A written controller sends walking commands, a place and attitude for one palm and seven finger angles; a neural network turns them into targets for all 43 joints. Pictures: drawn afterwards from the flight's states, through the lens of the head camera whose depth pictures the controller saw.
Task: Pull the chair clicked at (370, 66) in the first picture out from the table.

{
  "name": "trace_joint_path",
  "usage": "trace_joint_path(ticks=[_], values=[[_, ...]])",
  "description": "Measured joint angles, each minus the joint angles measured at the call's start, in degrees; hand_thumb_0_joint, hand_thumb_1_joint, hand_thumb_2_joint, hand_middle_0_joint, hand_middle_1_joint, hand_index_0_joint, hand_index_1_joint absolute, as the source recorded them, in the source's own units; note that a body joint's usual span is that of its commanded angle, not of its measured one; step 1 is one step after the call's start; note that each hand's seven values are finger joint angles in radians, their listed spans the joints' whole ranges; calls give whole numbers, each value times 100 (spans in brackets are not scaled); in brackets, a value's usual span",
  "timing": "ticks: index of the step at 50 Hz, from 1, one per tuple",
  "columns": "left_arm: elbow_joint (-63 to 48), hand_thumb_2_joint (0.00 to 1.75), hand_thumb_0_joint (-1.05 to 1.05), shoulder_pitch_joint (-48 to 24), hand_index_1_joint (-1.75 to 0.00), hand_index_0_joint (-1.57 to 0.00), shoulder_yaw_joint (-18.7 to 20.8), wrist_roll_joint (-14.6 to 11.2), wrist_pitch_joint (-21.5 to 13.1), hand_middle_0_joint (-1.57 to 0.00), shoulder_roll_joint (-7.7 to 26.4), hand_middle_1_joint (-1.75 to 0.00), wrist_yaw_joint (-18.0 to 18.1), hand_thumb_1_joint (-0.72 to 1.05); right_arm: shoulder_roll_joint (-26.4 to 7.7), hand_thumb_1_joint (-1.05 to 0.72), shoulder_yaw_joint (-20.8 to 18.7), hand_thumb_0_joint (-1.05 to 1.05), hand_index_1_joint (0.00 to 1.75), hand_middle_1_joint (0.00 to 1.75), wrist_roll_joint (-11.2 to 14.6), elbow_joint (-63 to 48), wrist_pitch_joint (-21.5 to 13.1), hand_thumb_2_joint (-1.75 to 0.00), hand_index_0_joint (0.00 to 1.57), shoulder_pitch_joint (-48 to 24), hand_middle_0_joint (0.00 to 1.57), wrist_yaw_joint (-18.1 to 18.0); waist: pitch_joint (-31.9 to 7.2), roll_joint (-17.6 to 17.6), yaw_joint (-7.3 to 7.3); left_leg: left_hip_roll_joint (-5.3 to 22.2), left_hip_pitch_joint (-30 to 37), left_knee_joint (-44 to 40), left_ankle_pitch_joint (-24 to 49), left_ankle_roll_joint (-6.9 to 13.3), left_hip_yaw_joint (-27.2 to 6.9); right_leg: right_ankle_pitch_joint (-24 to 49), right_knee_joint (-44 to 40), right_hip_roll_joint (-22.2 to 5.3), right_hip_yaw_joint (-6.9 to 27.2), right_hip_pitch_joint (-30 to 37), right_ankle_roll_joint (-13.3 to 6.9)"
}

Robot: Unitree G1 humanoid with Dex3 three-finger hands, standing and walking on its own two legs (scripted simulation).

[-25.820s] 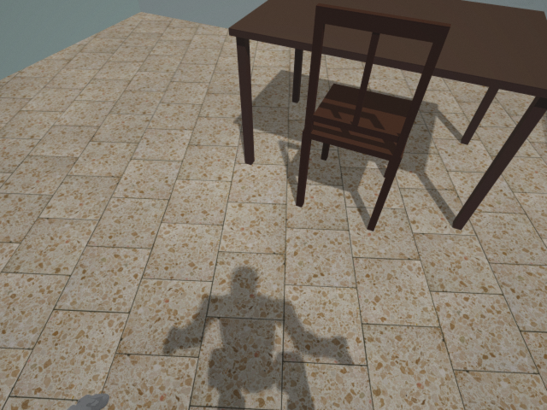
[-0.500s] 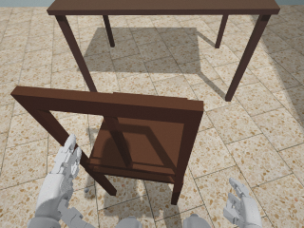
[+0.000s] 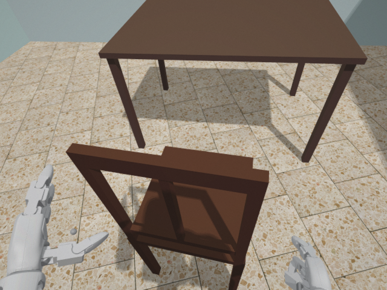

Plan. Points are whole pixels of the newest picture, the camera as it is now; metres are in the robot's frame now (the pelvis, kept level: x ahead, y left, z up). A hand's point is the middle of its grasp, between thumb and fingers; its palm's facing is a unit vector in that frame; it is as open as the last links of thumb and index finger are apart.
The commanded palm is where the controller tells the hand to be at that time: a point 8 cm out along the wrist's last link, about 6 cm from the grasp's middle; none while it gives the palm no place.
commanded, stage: draw the hand back to the body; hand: left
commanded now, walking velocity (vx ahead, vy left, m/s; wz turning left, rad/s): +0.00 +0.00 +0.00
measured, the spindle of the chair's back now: (174, 212) +0.31 +0.10 -0.06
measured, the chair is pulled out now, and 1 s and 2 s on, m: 0.61 0.61 0.61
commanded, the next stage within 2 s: step back with the hand held close in 0.68 s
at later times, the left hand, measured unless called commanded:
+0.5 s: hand (37, 198) +0.20 +0.27 +0.16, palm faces +0.45 -0.77 -0.46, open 7.8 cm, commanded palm +0.15 +0.31 +0.18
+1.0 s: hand (34, 192) +0.20 +0.27 +0.18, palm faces +0.40 -0.74 -0.54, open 7.4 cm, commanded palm +0.15 +0.30 +0.19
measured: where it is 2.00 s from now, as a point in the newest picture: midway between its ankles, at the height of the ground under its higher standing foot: outside the picture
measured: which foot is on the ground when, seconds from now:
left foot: down 0.00-1.00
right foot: down 0.00-1.00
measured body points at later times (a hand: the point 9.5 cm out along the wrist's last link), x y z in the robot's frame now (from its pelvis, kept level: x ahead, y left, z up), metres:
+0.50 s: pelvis +0.01 +0.01 +0.01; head +0.02 -0.02 +0.46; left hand +0.17 +0.31 +0.19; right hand +0.19 -0.22 -0.10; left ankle -0.04 +0.12 -0.73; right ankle +0.00 -0.13 -0.73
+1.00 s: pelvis -0.01 +0.01 +0.01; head +0.03 -0.03 +0.46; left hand +0.18 +0.31 +0.21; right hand +0.18 -0.22 -0.09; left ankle -0.04 +0.12 -0.73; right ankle +0.00 -0.13 -0.73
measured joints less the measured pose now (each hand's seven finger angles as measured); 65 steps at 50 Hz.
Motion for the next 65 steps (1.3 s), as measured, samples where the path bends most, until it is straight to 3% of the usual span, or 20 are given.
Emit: trace_joint_path(ticks=[18,24,30,43,48,55,65], values=[[-314,80,1,-475,-26,-18,1101,-46,-112,-18,345,-26,-8,69,-21,-91,-75,1,30,30,-60,272,73,-90,20,-20,20,154,182,17,74,-5,639,-763,282,62,131,359,-827,29,99,624,69],[-191,87,1,-486,-28,-20,1098,-66,-118,-20,237,-28,-43,82,-47,-91,-150,1,30,30,-49,316,188,-90,20,-1,20,183,212,-3,17,-28,645,-844,334,83,157,411,-892,11,124,615,88],[-331,89,2,-347,-29,-20,959,-30,-70,-21,258,-29,-65,87,-55,-91,-153,1,30,30,-60,334,111,-90,20,68,20,171,231,-23,27,-19,670,-859,344,79,167,432,-923,21,134,643,84],[-252,90,2,-520,-30,-21,1127,-133,-186,-21,284,-30,-101,89,-25,-91,-81,1,30,30,-12,198,130,-90,20,-60,20,138,255,8,70,26,610,-809,365,59,201,486,-902,68,167,574,56],[-193,90,2,-546,-30,-21,1494,-160,-470,-21,500,-30,-119,89,-14,-91,-76,1,30,30,-9,-77,219,-90,20,-218,20,106,378,-2,-72,-4,399,-838,466,69,316,576,-823,47,290,268,68],[-362,90,2,20,-30,-21,1342,-104,-495,-21,556,-30,-185,89,14,-91,-222,1,30,30,13,-247,434,-90,20,-197,20,65,409,48,-310,-86,15,-726,538,86,352,557,-545,-38,344,-197,80],[-627,90,2,221,-30,-21,1519,-151,-576,-22,691,-30,-49,89,-34,-91,-358,1,30,30,94,-95,521,-90,20,-55,20,-47,491,64,-301,-59,-624,-60,439,39,228,500,-31,-39,242,-723,6]])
